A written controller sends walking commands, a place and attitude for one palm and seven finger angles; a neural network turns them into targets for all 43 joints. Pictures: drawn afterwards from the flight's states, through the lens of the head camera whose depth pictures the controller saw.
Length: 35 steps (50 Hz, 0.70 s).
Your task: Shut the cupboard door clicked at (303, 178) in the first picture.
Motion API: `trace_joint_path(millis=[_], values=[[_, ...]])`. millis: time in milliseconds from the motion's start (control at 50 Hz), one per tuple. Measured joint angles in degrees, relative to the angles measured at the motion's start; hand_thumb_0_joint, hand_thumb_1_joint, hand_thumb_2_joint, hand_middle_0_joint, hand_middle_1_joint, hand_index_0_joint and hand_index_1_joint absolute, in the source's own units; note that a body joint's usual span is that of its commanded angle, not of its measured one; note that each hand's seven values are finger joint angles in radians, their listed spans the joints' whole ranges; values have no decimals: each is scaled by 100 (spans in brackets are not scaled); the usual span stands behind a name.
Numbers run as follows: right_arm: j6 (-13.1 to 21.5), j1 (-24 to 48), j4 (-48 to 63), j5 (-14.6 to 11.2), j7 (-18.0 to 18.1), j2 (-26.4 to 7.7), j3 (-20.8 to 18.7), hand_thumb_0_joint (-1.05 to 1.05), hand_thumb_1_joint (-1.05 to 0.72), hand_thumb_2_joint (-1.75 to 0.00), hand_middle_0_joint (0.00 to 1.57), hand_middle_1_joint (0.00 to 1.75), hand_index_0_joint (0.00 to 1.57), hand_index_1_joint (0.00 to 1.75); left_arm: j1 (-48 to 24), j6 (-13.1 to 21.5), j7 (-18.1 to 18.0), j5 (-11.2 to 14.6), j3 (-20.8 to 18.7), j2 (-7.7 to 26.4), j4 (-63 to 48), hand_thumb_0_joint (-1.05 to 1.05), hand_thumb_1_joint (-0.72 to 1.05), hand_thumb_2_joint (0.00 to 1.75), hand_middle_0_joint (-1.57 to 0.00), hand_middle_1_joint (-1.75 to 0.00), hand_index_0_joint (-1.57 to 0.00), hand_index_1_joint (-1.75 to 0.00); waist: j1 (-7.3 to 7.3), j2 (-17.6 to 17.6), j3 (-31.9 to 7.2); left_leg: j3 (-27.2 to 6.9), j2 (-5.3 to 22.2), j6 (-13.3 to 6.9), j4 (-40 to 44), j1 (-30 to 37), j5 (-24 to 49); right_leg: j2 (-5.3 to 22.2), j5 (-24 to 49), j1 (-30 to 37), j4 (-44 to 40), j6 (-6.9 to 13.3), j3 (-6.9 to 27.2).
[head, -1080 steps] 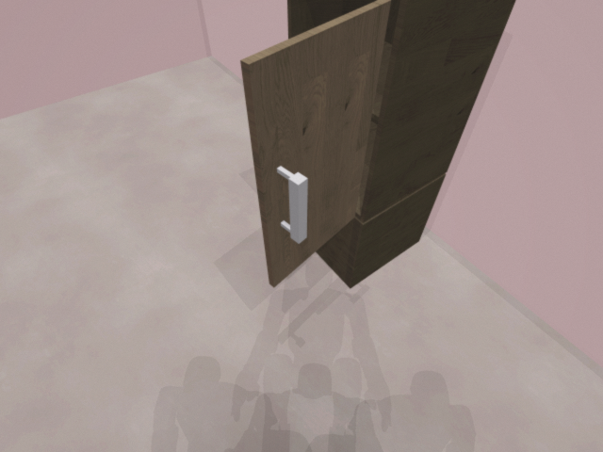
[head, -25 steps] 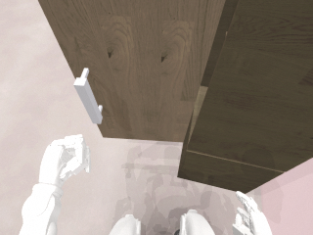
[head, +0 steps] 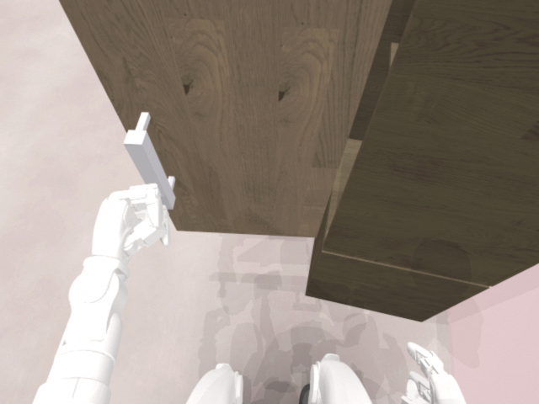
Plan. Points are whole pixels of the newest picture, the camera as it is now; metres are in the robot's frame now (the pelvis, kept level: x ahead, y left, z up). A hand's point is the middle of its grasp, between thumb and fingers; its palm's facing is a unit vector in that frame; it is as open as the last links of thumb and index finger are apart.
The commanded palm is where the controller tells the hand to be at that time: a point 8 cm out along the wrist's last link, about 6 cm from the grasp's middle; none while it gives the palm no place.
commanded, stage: bring the fist close to the handle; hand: left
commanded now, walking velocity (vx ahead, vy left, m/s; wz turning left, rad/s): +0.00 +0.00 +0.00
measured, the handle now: (156, 164) +0.47 +0.20 +0.04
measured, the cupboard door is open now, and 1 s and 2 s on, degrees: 100 97 76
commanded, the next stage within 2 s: push the door shut along its arc in 0.46 s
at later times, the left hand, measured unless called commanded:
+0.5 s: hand (168, 222) +0.36 +0.16 +0.05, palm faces -0.03 -1.00 -0.04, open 3.1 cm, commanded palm +0.34 +0.21 +0.05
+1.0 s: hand (168, 193) +0.41 +0.17 +0.05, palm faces -0.13 -0.99 -0.04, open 3.1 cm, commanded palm +0.40 +0.21 +0.05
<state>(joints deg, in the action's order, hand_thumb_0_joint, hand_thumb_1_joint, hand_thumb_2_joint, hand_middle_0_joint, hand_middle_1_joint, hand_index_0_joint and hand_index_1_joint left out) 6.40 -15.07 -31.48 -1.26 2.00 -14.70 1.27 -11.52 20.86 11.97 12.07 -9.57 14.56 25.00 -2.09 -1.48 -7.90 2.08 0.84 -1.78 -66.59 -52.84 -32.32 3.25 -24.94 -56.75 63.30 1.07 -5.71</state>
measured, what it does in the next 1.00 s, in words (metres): stands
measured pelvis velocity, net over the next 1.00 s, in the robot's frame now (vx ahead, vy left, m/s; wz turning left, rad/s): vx -0.01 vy -0.01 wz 0.01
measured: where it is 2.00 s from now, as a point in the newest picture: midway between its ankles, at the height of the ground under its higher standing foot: outside the picture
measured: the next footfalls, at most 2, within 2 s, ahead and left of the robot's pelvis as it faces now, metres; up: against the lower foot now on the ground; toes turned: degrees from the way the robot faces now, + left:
none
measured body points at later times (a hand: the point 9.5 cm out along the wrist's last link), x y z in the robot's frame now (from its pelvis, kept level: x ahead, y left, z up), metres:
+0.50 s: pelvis +0.00 -0.01 +0.00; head +0.09 -0.01 +0.45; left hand +0.35 +0.21 +0.05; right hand +0.12 -0.26 -0.10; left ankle +0.00 +0.10 -0.65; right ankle +0.05 -0.12 -0.65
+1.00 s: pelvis -0.01 -0.01 +0.00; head +0.10 +0.00 +0.43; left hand +0.41 +0.22 +0.06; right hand +0.09 -0.27 -0.12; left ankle +0.00 +0.10 -0.65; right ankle +0.05 -0.12 -0.65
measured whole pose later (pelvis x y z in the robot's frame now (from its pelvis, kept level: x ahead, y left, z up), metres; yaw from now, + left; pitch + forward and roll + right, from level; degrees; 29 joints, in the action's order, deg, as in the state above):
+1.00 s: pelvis -0.01 -0.01 +0.00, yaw +0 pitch +19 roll -1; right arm 3.6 -16.3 -34.9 -1.9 2.7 -15.7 1.3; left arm -31.4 24.9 20.4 12.3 -13.4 19.9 47.4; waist -3.7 -0.9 -6.9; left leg 1.7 0.8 -1.3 -66.7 -55.5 -30.8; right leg 3.2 -23.6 -59.3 63.5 1.8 -6.0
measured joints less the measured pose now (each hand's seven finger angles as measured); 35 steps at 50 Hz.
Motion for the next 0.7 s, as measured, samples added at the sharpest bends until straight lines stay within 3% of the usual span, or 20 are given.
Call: trace_joint_path(millis=[100, 260, 360, 480, 700], values=[[-30, -47, -123, 13, 3, -10, -27, 1, -90, -90, 21, 30, 20, 30, -364, 76, -66, -54, 116, -139, 285, 2, 90, 90, -130, -150, -130, -150, -20, 4, 4, 23, -14, -7, 51, -2, 24, 9, 19, -16, -32, -12, 24], [-268, -146, -65, 34, -98, 40, -52, 1, -90, -90, 20, 30, 20, 30, -291, 224, -217, -167, -150, -138, 470, 2, 90, 89, -129, -150, -130, -150, -98, 64, -23, 153, 26, 7, 214, 145, 54, -51, 53, 28, -108, 2, 151], [-297, -213, -61, 16, -87, 20, -68, 1, -90, -90, 20, 30, 20, 30, -18, 358, -164, -79, -176, -82, 424, 2, 90, 89, -129, -150, -130, -150, -46, 46, 17, 116, 29, 25, 304, 249, 95, -57, 78, 152, -202, 18, 114], [-224, -90, -206, 19, -25, -32, -77, 1, -90, -90, 20, 30, 20, 30, -213, 576, -36, -42, -54, -94, 547, 2, 90, 90, -130, -150, -130, -150, 3, 59, 49, 12, 7, 47, 207, 163, 101, -23, 60, 127, -140, 45, 15], [-244, 98, -111, 7, 19, -10, -39, 1, -90, -90, 20, 30, 20, 30, -656, 441, 140, -93, -216, 41, 961, 2, 90, 89, -130, -150, -130, -150, -72, 87, 55, 48, 21, 62, 156, 75, 121, -37, 82, 5, -63, 68, 53]])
